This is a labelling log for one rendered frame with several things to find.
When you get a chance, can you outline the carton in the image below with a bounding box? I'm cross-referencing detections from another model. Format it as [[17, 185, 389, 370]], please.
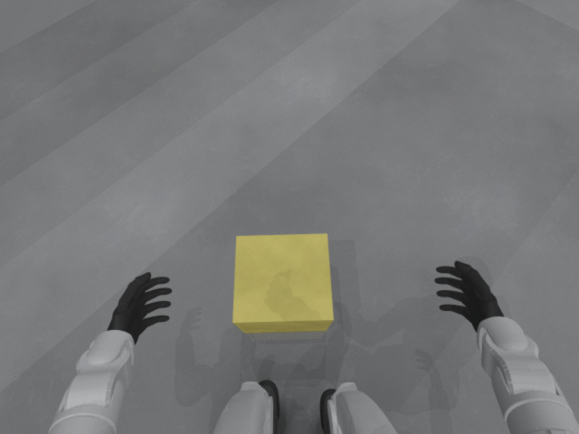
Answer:
[[233, 233, 334, 334]]

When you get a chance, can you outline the left robot forearm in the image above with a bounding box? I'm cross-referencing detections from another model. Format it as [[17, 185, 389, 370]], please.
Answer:
[[49, 330, 136, 434]]

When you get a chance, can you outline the robot left foot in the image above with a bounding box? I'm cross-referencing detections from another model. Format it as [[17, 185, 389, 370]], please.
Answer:
[[259, 380, 280, 434]]

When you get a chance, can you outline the right robot forearm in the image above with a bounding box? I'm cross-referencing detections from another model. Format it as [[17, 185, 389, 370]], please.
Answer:
[[477, 316, 579, 434]]

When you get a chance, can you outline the left robot thigh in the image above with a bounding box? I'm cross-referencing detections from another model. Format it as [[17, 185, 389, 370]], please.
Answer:
[[211, 390, 273, 434]]

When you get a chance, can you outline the robot left hand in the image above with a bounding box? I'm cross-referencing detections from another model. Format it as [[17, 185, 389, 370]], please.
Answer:
[[107, 272, 172, 344]]

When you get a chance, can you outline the robot right hand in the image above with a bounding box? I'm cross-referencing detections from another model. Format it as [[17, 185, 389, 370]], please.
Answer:
[[434, 261, 504, 332]]

